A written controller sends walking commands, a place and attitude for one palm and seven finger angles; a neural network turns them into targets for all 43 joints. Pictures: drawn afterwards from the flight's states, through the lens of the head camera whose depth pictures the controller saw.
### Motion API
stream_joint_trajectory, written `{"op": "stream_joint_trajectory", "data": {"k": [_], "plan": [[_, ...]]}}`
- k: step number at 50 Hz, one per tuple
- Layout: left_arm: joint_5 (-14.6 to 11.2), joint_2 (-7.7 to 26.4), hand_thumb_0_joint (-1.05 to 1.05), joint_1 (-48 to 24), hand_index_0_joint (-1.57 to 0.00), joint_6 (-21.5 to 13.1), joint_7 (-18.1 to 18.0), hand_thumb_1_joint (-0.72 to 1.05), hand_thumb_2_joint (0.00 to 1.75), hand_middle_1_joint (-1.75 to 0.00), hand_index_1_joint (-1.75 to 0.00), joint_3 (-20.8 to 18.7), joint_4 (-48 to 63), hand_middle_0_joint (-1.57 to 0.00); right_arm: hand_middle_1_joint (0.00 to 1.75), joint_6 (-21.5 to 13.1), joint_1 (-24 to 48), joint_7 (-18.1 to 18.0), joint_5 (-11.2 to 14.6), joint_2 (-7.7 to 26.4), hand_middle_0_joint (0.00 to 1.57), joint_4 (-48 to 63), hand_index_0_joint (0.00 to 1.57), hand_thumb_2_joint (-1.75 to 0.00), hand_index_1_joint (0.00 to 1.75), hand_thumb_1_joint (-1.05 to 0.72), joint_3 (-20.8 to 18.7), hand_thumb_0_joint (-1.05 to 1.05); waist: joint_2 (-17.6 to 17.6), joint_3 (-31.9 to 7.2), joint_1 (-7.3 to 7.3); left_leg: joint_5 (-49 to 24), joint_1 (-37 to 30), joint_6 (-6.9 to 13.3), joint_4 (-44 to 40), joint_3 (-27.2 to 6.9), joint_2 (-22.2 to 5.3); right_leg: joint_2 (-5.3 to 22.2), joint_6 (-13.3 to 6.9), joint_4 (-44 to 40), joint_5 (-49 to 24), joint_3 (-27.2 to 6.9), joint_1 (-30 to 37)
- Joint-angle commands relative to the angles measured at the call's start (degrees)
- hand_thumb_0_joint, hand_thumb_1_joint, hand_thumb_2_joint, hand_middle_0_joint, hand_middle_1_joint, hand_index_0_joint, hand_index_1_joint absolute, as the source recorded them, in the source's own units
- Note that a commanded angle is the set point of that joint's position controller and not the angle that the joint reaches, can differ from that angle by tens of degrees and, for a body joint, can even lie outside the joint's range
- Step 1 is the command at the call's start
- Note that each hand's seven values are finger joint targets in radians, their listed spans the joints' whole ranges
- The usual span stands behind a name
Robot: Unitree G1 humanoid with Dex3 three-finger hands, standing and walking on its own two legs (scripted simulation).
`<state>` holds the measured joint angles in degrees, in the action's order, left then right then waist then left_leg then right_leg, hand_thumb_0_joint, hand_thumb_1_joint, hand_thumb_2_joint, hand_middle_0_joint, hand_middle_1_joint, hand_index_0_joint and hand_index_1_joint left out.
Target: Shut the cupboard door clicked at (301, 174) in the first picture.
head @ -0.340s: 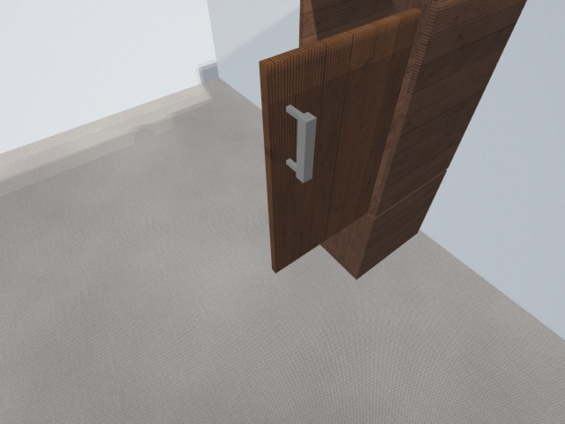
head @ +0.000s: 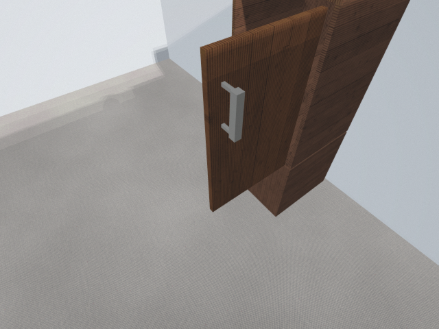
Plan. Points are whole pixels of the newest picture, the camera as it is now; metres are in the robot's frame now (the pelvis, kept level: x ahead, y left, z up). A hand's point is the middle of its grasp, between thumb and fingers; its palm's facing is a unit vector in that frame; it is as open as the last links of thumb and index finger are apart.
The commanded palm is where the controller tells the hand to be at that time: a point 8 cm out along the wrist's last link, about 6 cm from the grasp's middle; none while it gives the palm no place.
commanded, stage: look at it before walking up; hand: left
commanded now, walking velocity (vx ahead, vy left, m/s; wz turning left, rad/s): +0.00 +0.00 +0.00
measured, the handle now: (230, 112) +0.56 +0.01 +0.09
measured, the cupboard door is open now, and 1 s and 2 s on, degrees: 90 90 90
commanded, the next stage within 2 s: walk to a spot facing it in 0.50 s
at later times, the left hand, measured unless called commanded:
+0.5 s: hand out of the picture +0.00 +0.17 -0.18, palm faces +0.04 -0.98 -0.19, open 7.3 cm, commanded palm none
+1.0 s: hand out of the picture +0.05 +0.19 -0.18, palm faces -0.08 -0.97 -0.25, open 7.4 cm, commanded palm none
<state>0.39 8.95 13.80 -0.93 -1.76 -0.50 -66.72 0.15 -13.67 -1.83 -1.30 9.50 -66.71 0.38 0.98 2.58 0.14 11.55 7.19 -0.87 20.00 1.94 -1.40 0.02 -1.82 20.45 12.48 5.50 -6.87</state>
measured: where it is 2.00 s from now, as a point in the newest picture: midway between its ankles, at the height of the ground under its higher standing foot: outside the picture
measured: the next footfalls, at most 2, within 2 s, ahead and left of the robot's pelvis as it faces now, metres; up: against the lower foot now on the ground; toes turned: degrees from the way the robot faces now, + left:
left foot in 1.56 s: +0.13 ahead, +0.10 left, +0.00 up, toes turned -30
right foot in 1.96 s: -0.01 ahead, -0.13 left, +0.00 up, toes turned -48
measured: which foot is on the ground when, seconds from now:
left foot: down 0.00-1.00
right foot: down 0.00-1.00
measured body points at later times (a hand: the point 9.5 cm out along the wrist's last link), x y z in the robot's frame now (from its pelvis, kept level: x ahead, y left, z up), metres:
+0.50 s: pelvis +0.01 +0.00 +0.00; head +0.02 -0.01 +0.45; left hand +0.00 +0.22 -0.16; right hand -0.01 -0.21 -0.17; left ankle -0.01 +0.13 -0.75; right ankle -0.01 -0.09 -0.75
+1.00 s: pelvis -0.01 +0.00 -0.02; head +0.04 -0.02 +0.43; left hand +0.05 +0.24 -0.17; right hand -0.01 -0.24 -0.18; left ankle -0.01 +0.13 -0.75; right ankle -0.03 -0.09 -0.73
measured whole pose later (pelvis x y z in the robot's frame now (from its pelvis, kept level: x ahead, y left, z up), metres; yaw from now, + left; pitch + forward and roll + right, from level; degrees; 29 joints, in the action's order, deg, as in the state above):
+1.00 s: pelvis -0.01 +0.00 -0.02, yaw -9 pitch +1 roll +2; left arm 1.6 10.4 12.3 3.6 0.0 -5.1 -59.3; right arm 1.3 -12.3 -2.7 -2.0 10.0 -59.1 -3.1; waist 0.1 5.4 -0.9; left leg 18.7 13.0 -0.9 31.8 10.6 -4.3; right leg -0.4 -1.0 44.9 24.3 1.0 -20.4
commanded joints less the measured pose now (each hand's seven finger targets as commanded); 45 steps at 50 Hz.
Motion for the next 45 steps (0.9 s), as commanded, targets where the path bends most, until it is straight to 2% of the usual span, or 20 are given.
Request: {"op": "stream_joint_trajectory", "data": {"k": [1,4,8,13,17,22,25,28,30,32,37,39,42,44,45], "plan": [[-0.1,6.3,0.0,3.4,-0.2,-0.6,-0.3,0.9,0.9,-0.3,-0.3,-1.2,1.4,-0.2,0.3,-0.3,-3.7,-0.6,0.1,5.1,0.2,1.2,0.2,-0.9,0.3,-0.9,-1.0,0.0,-0.4,1.4,0.13,-7.6,1.2,1.8,-2.5,-3.4,-4.9,6.8,-0.5,-4.3,-7.4,-6.1,-1.1],[-0.1,6.1,0.0,3.6,-0.2,-0.6,-0.3,0.9,0.9,-0.3,-0.3,-1.1,1.4,-0.2,0.3,-0.4,-4.1,-0.6,0.1,4.8,0.2,1.2,0.2,-0.9,0.3,-0.9,-1.0,0.0,-1.0,1.0,0.16,-8.2,1.0,1.9,-2.3,-3.5,-4.9,6.8,-0.5,-4.1,-7.9,-5.8,-0.8],[-0.1,5.9,0.0,4.1,-0.2,-0.6,-0.3,0.9,0.9,-0.3,-0.3,-1.2,1.4,-0.2,0.3,-0.4,-4.5,-0.7,0.2,4.8,0.2,1.2,0.2,-0.9,0.3,-0.9,-1.0,0.0,0.0,0.6,0.07,-8.5,0.7,1.9,-2.1,-3.5,-4.9,6.7,-0.5,-3.9,-8.2,-5.8,-0.9],[-0.1,5.3,0.0,4.8,-0.2,-0.6,-0.4,0.9,0.9,-0.3,-0.3,-1.1,1.3,-0.2,0.3,-0.4,-4.9,-0.8,0.2,4.2,0.2,1.0,0.2,-0.9,0.3,-0.9,-1.0,0.0,-1.3,1.2,0.04,-8.2,0.7,1.9,-2.0,-3.3,-4.9,6.6,-0.5,-4.0,-8.1,-5.6,-1.2],[-0.1,4.9,0.0,5.1,-0.2,-0.6,-0.5,0.9,0.9,-0.3,-0.3,-1.0,1.2,-0.2,0.3,-0.4,-5.4,-0.8,0.2,3.5,0.2,0.7,0.2,-0.9,0.3,-0.9,-0.9,0.0,-0.4,1.6,0.06,-8.3,1.1,1.9,-2.0,-3.1,-4.7,6.7,-0.5,-3.7,-8.5,-5.9,-1.1],[-0.1,4.6,0.0,5.5,-0.2,-0.6,-0.5,0.9,0.9,-0.3,-0.3,-1.0,1.2,-0.2,0.3,-0.3,-5.9,-0.8,0.2,3.2,0.2,0.7,0.2,-0.9,0.3,-0.9,-1.0,0.0,-1.5,1.8,0.11,-7.8,1.4,1.9,-1.9,-3.0,-4.7,6.7,-0.4,-3.7,-8.2,-5.6,-1.1],[-0.1,4.4,0.0,5.5,-0.2,-0.6,-0.5,0.9,0.9,-0.3,-0.3,-1.0,1.2,-0.2,0.3,-0.4,-5.9,-0.8,0.1,3.0,0.2,0.7,0.2,-0.9,0.3,-0.9,-0.9,0.0,-0.3,1.9,0.06,-8.1,1.5,1.9,-1.8,-3.1,-4.7,6.6,-0.4,-3.6,-7.9,-5.7,-1.2],[0.0,4.6,0.0,5.8,-0.2,-0.7,-0.5,0.9,0.9,-0.3,-0.3,-1.2,1.3,-0.2,0.3,-0.4,-5.9,-0.9,0.3,3.2,0.2,0.9,0.2,-0.9,0.3,-0.9,-1.1,0.0,-1.1,1.3,-0.04,-8.4,0.9,2.0,-1.7,-3.3,-4.7,6.6,-0.5,-3.5,-8.3,-5.5,-1.1],[-0.1,4.3,0.0,5.8,-0.2,-0.6,-0.5,0.9,0.9,-0.3,-0.3,-1.0,1.2,-0.2,0.3,-0.4,-5.8,-0.8,0.2,2.9,0.2,0.8,0.2,-0.9,0.3,-0.9,-1.0,0.0,-0.3,1.8,0.05,-8.4,1.2,2.0,-1.8,-3.3,-4.6,6.7,-0.5,-3.5,-8.3,-5.6,-1.3],[0.0,4.1,0.0,5.6,-0.2,-0.1,-0.5,0.9,0.9,-0.3,-0.3,-1.4,1.4,-0.2,0.3,0.0,-6.1,-1.2,0.1,2.8,0.2,0.7,0.2,-0.9,0.3,-0.9,-1.2,0.0,-0.3,2.5,0.14,-7.6,1.1,1.8,-0.5,-2.2,-5.1,6.5,-0.6,-2.6,-9.4,-6.7,-2.7],[0.5,6.3,0.0,3.8,-0.2,1.5,0.0,0.9,0.9,-0.3,-0.3,-3.7,4.0,-0.2,0.3,1.2,-4.9,-1.7,0.1,4.5,0.2,3.1,0.2,-0.9,0.3,-0.9,-3.1,0.0,-2.0,1.4,0.49,-3.5,2.3,1.4,4.6,1.1,-6.0,7.0,-1.7,1.7,-12.4,-9.5,-6.3],[0.7,7.0,0.0,2.6,-0.2,2.0,0.3,0.9,0.9,-0.3,-0.3,-4.4,5.6,-0.2,0.3,1.4,-4.4,-1.7,0.1,5.1,0.2,4.6,0.2,-0.9,0.3,-0.9,-3.7,0.0,-1.8,0.7,0.6,-1.7,2.6,1.6,5.4,1.4,-6.8,6.5,-1.9,3.4,-11.3,-10.3,-8.1],[0.9,7.0,0.0,1.5,-0.2,2.5,0.8,0.9,0.9,-0.3,-0.3,-5.0,7.7,-0.2,0.3,1.3,-3.1,-1.8,0.0,6.5,0.2,6.9,0.2,-0.9,0.3,-0.9,-4.5,0.0,0.3,0.2,0.5,0.2,2.4,2.6,4.9,-0.1,-9.0,4.5,-1.5,6.8,-9.7,-11.0,-11.2],[1.0,6.7,0.0,0.2,-0.2,2.8,1.2,0.9,0.9,-0.3,-0.3,-5.2,9.4,-0.2,0.3,1.2,-2.8,-1.8,-0.2,8.1,0.2,8.2,0.2,-0.9,0.3,-0.9,-5.1,0.0,4.1,0.4,0.5,2.7,2.8,4.1,2.2,-2.8,-12.3,2.1,-0.7,11.5,-5.8,-9.3,-13.9],[1.1,6.0,0.0,-0.2,-0.2,3.0,1.5,0.9,0.9,-0.3,-0.3,-5.3,10.2,-0.2,0.3,1.0,-2.5,-1.9,-0.3,9.2,0.2,8.8,0.2,-0.9,0.3,-0.9,-5.4,0.0,7.8,0.6,0.43,3.3,3.5,5.6,-0.4,-5.4,-15.2,0.5,-0.2,16.7,-2.3,-7.6,-15.0]]}}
